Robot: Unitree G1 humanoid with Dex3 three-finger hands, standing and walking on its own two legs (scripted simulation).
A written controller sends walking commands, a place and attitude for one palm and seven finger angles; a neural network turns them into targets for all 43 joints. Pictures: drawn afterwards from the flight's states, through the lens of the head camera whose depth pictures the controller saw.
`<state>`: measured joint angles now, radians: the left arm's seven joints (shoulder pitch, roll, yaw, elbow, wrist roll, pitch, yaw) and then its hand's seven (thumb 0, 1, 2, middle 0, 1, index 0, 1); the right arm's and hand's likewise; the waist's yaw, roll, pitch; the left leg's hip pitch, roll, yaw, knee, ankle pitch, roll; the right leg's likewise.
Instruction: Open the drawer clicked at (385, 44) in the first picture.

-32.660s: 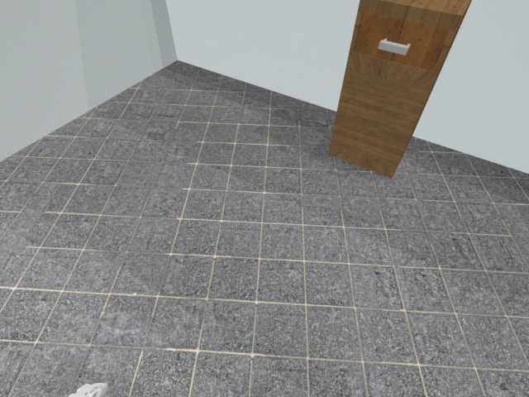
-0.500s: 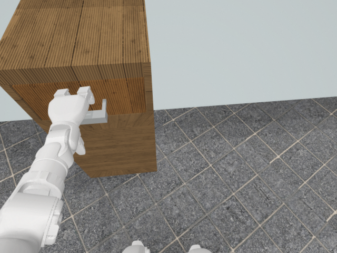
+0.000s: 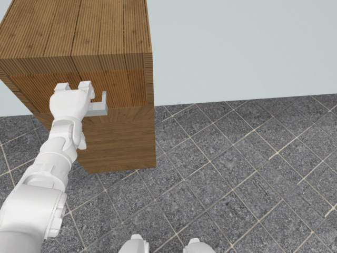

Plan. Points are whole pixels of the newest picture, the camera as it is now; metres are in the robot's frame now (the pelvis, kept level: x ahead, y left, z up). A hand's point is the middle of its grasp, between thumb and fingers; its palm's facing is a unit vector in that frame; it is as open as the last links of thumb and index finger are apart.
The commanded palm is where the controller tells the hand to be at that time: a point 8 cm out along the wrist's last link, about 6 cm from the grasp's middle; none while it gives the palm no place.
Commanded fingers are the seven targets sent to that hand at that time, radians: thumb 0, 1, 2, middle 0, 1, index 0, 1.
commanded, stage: lower the fingers behind the handle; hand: left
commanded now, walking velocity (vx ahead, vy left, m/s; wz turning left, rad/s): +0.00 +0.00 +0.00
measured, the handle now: (86, 102) +0.52 +0.22 -0.02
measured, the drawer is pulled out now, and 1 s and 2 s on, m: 0.00 0.00 0.00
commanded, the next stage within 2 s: lift the fingers back up to retry in 0.68 s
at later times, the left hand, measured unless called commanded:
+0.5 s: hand (79, 117) +0.46 +0.23 -0.01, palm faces -0.04 +0.00 -1.00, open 13.8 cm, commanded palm +0.44 +0.21 +0.02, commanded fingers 0.00 -0.50 0.30 -0.30 -1.20 -0.30 -1.20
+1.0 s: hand (79, 116) +0.46 +0.23 +0.00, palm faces -0.09 -0.03 -1.00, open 13.8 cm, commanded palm +0.45 +0.21 +0.05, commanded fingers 0.00 -0.50 0.30 -0.30 -1.20 -0.30 -1.20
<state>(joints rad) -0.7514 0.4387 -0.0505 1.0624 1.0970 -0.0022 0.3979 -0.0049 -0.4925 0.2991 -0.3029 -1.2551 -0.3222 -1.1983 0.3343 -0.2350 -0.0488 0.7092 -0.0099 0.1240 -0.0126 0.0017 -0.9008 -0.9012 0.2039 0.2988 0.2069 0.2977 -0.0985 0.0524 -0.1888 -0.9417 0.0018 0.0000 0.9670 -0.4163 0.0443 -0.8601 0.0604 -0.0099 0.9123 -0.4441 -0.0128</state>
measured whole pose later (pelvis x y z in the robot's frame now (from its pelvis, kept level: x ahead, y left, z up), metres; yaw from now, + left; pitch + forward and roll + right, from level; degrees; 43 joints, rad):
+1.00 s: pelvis -0.02 +0.00 -0.01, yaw +0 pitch +23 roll -3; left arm -0.81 0.48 -0.06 1.05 1.06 0.02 0.32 0.00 -0.49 0.30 -0.26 -1.27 -0.32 -1.20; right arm 0.36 -0.24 -0.03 0.69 0.01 0.10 -0.03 0.00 -0.90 -0.90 0.20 0.30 0.21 0.30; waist -0.12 0.06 -0.17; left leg -1.02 0.01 0.00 1.01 -0.40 0.04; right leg -0.94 0.07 -0.02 0.96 -0.43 -0.01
